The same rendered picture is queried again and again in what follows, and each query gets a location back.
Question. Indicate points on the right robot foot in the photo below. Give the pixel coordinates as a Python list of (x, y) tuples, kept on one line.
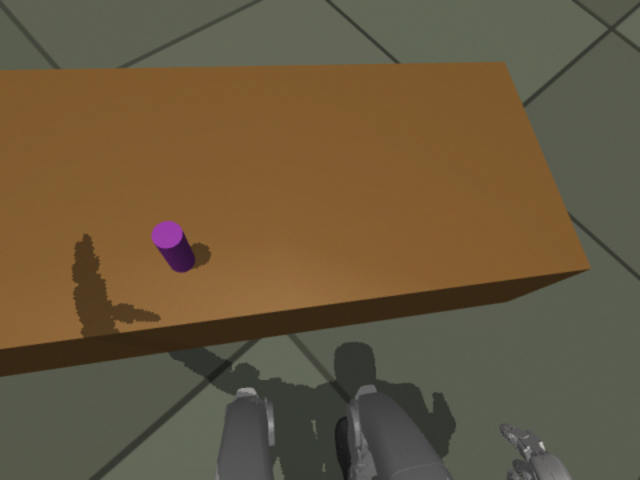
[(342, 448)]

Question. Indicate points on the can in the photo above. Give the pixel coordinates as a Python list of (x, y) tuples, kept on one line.
[(173, 245)]

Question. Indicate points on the right robot hand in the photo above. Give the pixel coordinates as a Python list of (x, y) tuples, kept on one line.
[(540, 464)]

